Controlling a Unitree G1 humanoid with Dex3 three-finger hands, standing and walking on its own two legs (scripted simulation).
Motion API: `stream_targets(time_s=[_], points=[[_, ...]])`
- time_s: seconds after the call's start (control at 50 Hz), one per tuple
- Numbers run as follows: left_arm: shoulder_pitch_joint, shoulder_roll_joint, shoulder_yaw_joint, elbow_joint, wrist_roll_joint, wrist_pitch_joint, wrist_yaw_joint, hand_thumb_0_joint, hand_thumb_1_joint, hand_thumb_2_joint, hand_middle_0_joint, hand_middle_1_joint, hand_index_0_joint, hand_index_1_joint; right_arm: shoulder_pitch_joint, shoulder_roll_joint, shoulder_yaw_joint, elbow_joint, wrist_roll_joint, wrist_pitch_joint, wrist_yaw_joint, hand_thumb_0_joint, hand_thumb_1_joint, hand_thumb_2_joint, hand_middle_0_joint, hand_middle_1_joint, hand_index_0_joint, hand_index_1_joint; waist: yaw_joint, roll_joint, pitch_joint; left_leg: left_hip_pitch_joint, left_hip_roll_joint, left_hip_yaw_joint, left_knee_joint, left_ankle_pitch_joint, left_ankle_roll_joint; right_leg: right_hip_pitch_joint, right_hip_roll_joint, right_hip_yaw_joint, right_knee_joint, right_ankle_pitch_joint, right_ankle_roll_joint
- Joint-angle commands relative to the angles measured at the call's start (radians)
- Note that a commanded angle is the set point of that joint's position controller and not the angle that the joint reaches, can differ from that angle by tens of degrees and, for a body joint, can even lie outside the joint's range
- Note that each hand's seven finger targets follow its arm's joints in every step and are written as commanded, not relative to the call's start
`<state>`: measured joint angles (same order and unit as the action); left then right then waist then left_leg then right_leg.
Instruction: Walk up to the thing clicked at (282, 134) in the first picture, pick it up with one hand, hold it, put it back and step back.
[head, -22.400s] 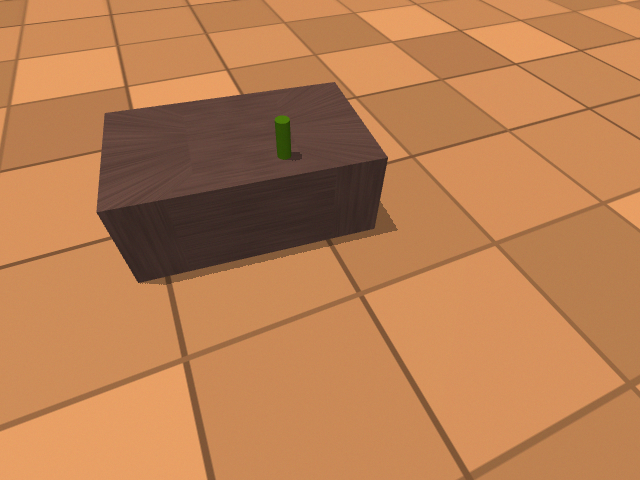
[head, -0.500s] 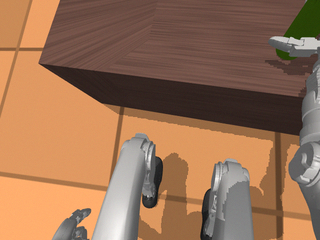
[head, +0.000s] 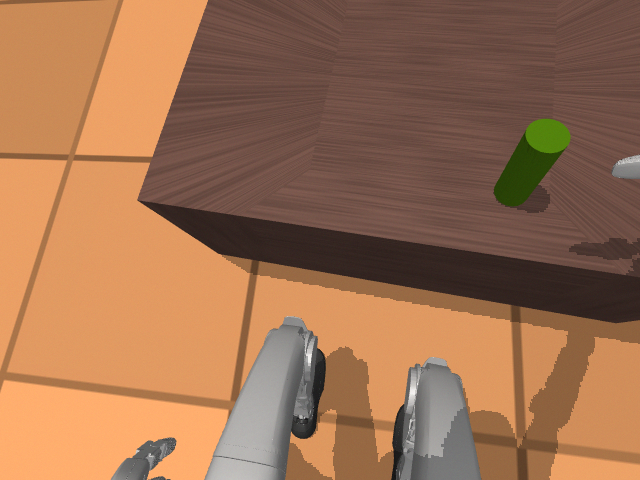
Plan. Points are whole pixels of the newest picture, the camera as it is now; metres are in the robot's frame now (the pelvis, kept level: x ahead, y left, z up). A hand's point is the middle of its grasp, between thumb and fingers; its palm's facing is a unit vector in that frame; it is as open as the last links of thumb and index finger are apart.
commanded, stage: home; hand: right
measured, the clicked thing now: (526, 167) +0.54 -0.19 -0.12
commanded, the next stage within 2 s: rest in 0.44 s
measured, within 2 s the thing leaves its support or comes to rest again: neither
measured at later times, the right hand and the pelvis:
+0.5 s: hand out of the picture +0.42 -0.27 +0.06, palm faces +0.05 +0.97 -0.22, open 17.1 cm; pelvis +0.06 +0.00 +0.13, yaw -1 degrees
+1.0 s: hand (603, 430) +0.23 -0.18 +0.08, palm faces +0.10 +0.98 -0.19, open 17.3 cm; pelvis +0.09 +0.01 +0.14, yaw -3 degrees
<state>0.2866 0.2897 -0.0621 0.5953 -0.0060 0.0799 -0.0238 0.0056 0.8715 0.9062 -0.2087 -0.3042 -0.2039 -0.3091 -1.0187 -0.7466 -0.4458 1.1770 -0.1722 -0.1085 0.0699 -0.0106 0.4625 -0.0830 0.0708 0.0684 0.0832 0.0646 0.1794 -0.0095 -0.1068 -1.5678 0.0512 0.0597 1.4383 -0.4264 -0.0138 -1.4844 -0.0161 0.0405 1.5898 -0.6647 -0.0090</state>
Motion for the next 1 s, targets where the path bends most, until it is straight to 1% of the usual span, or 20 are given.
stream_targets(time_s=[0.0,0.08,0.14,0.2,0.26,0.3,0.38,0.46,0.48,0.5,0.52,0.54,0.6,0.62,0.64,0.66,0.7,0.8,0.86,0.98], points=[[0.248,0.183,0.062,0.016,0.011,-0.015,0.043,0.000,0.896,0.900,-0.201,-0.293,-0.199,-0.295,-0.431,-0.367,-0.028,-0.230,0.002,-0.073,-0.052,0.000,0.507,-0.082,0.058,0.061,0.058,0.061,0.017,-0.221,-0.627,0.558,-0.030,-0.026,-0.199,0.224,0.049,0.420,0.001,0.007,-0.305,0.417,0.006],[0.234,0.200,0.065,0.012,0.016,-0.037,0.063,0.000,0.896,0.900,-0.201,-0.294,-0.199,-0.295,-0.216,-0.341,-0.002,-0.022,0.010,-0.046,0.007,0.000,0.460,-0.110,0.063,0.069,0.063,0.069,0.011,-0.147,-0.489,0.647,-0.036,-0.017,-0.304,0.208,0.045,0.395,-0.004,0.001,-0.392,0.359,-0.004],[0.236,0.197,0.053,-0.016,0.001,-0.047,0.066,0.000,0.896,0.899,-0.201,-0.293,-0.199,-0.295,-0.154,-0.282,0.041,-0.068,0.050,0.003,0.072,0.000,0.433,-0.125,0.066,0.074,0.066,0.074,-0.009,-0.191,-0.514,0.675,-0.042,0.002,-0.348,0.246,0.053,0.546,-0.013,0.027,-0.465,0.454,0.005],[0.248,0.203,0.061,-0.029,-0.018,-0.058,0.073,0.000,0.896,0.899,-0.201,-0.293,-0.199,-0.295,-0.038,-0.281,0.047,-0.114,0.086,0.081,0.117,0.000,0.445,-0.119,0.065,0.072,0.065,0.072,-0.020,-0.180,-0.540,0.760,-0.053,0.013,-0.401,0.294,0.055,0.637,-0.021,0.042,-0.523,0.537,0.009],[0.254,0.198,0.072,-0.036,-0.031,-0.066,0.082,0.000,0.896,0.899,-0.201,-0.292,-0.199,-0.294,0.019,-0.241,0.063,-0.279,0.129,0.150,0.143,0.000,0.460,-0.110,0.063,0.070,0.063,0.070,-0.045,-0.227,-0.555,0.807,-0.061,0.018,-0.461,0.334,0.058,0.787,-0.033,0.056,-0.589,0.637,0.015],[0.250,0.193,0.080,-0.033,-0.036,-0.075,0.091,0.000,0.896,0.899,-0.201,-0.292,-0.199,-0.294,0.086,-0.205,0.075,-0.291,0.142,0.202,0.148,0.000,0.486,-0.095,0.061,0.065,0.061,0.065,-0.042,-0.190,-0.516,0.887,-0.064,0.017,-0.511,0.348,0.060,0.782,-0.029,0.036,-0.624,0.617,0.008],[0.215,0.169,0.082,-0.031,-0.042,-0.098,0.108,0.000,0.896,0.899,-0.201,-0.292,-0.199,-0.294,0.206,-0.176,0.084,-0.435,0.149,0.274,0.127,0.000,0.529,-0.070,0.057,0.058,0.056,0.058,-0.093,-0.227,-0.454,0.991,-0.058,0.014,-0.586,0.331,0.059,0.839,-0.017,0.009,-0.703,0.596,0.007],[0.169,0.152,0.089,-0.049,-0.045,-0.130,0.124,0.000,0.896,0.899,-0.201,-0.291,-0.199,-0.294,0.353,-0.040,0.139,-0.542,0.174,0.339,0.094,0.000,0.488,-0.094,0.061,0.065,0.061,0.065,-0.097,-0.192,-0.327,1.003,-0.062,0.023,-0.646,0.296,0.056,0.907,-0.022,0.020,-0.775,0.577,0.010],[0.161,0.143,0.088,-0.055,-0.044,-0.139,0.126,0.000,0.909,0.929,-0.197,-0.290,-0.187,-0.302,0.415,-0.025,0.141,-0.564,0.177,0.352,0.087,0.000,0.568,-0.014,0.141,0.066,0.141,0.066,-0.105,-0.202,-0.318,1.024,-0.059,0.022,-0.650,0.308,0.057,0.915,-0.021,0.018,-0.783,0.596,0.013],[0.164,0.138,0.091,-0.060,-0.042,-0.143,0.126,0.000,0.896,0.899,-0.201,-0.291,-0.199,-0.293,0.447,0.014,0.155,-0.590,0.185,0.362,0.082,0.000,0.522,-0.074,0.061,0.059,0.061,0.059,-0.100,-0.186,-0.322,1.044,-0.059,0.022,-0.658,0.336,0.059,0.929,-0.019,0.011,-0.780,0.633,0.011],[0.156,0.126,0.089,-0.077,-0.044,-0.151,0.126,0.000,0.881,0.909,-0.198,-0.290,-0.191,-0.299,0.591,0.081,0.184,-0.596,0.195,0.379,0.084,0.000,0.602,0.000,0.141,0.078,0.141,0.078,-0.114,-0.153,-0.308,1.077,-0.059,0.029,-0.658,0.363,0.060,0.934,-0.017,0.010,-0.789,0.674,0.013],[0.153,0.127,0.092,-0.080,-0.047,-0.157,0.127,0.000,0.896,0.899,-0.201,-0.291,-0.199,-0.293,0.577,0.106,0.204,-0.661,0.208,0.389,0.081,0.000,0.547,-0.060,0.061,0.055,0.061,0.055,-0.102,-0.131,-0.293,1.081,-0.061,0.029,-0.665,0.371,0.059,0.940,-0.017,0.006,-0.791,0.675,0.011],[0.105,0.113,0.091,-0.112,-0.052,-0.174,0.126,0.000,0.911,0.881,-0.198,-0.294,-0.201,-0.292,0.797,0.190,0.230,-0.784,0.234,0.419,0.064,0.000,0.611,0.000,0.141,0.108,0.141,0.108,-0.122,-0.096,-0.249,1.113,-0.060,0.033,-0.684,0.342,0.053,0.936,-0.012,0.007,-0.817,0.627,0.007],[0.093,0.113,0.096,-0.121,-0.050,-0.183,0.126,0.000,0.896,0.899,-0.201,-0.291,-0.199,-0.293,0.769,0.207,0.241,-0.853,0.239,0.420,0.056,0.000,0.531,-0.073,0.061,0.060,0.061,0.060,-0.106,-0.062,-0.241,1.115,-0.060,0.030,-0.692,0.331,0.049,0.926,-0.010,0.001,-0.818,0.578,0.000],[0.077,0.101,0.089,-0.130,-0.049,-0.186,0.128,0.000,0.920,0.871,-0.194,-0.293,-0.199,-0.288,0.894,0.216,0.227,-0.871,0.243,0.425,0.044,0.000,0.611,0.000,0.141,0.140,0.141,0.140,-0.131,-0.056,-0.223,1.141,-0.055,0.030,-0.694,0.332,0.049,0.908,-0.004,-0.006,-0.821,0.559,-0.001],[0.050,0.102,0.094,-0.137,-0.049,-0.193,0.130,0.000,0.896,0.899,-0.201,-0.291,-0.199,-0.293,0.899,0.241,0.249,-0.947,0.246,0.428,0.033,0.000,0.546,-0.062,0.061,0.060,0.061,0.060,-0.117,-0.038,-0.223,1.133,-0.056,0.028,-0.696,0.335,0.044,0.913,-0.001,-0.009,-0.818,0.547,-0.006],[0.013,0.087,0.088,-0.157,-0.048,-0.204,0.135,0.000,0.895,0.899,-0.200,-0.291,-0.199,-0.293,0.996,0.260,0.261,-1.073,0.247,0.429,0.010,0.000,0.561,-0.053,0.061,0.060,0.061,0.060,-0.131,-0.056,-0.208,1.128,-0.054,0.023,-0.697,0.314,0.039,0.920,0.004,-0.014,-0.816,0.518,-0.006],[-0.035,0.068,0.088,-0.188,-0.037,-0.233,0.147,0.000,0.844,0.869,-0.195,-0.285,-0.194,-0.286,1.280,0.331,0.312,-1.331,0.235,0.448,-0.052,0.000,0.520,-0.075,0.057,0.059,0.057,0.059,-0.135,-0.067,-0.231,1.135,-0.055,0.020,-0.658,0.397,0.037,0.942,0.009,-0.010,-0.779,0.612,0.003],[-0.047,0.061,0.085,-0.203,-0.029,-0.248,0.157,0.000,0.793,0.840,-0.190,-0.277,-0.189,-0.279,1.340,0.355,0.328,-1.439,0.226,0.453,-0.085,0.000,0.533,-0.067,0.056,0.057,0.056,0.057,-0.122,-0.055,-0.193,1.103,-0.057,0.017,-0.654,0.372,0.031,0.929,0.011,-0.008,-0.769,0.575,0.000],[-0.062,0.062,0.094,-0.218,-0.014,-0.283,0.183,0.000,0.834,0.866,-0.194,-0.287,-0.194,-0.287,1.465,0.409,0.365,-1.463,0.212,0.454,-0.098,0.000,0.557,-0.053,0.053,0.052,0.053,0.052,-0.107,-0.013,-0.159,1.083,-0.047,0.007,-0.659,0.346,0.016,0.910,0.023,-0.011,-0.744,0.503,-0.009]])
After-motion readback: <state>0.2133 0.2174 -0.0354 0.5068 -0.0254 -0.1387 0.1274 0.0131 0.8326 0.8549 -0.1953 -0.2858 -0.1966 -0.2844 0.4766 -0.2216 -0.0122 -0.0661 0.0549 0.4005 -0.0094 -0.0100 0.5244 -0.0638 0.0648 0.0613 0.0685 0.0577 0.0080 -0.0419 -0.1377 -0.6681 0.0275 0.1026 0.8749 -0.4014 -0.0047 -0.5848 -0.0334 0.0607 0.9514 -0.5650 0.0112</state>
